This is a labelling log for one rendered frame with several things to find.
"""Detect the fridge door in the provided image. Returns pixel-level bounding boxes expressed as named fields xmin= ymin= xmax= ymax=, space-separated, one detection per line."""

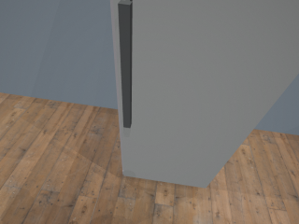
xmin=113 ymin=0 xmax=299 ymax=189

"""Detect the handle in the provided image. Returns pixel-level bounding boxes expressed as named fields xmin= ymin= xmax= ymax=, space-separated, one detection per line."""
xmin=118 ymin=0 xmax=133 ymax=128

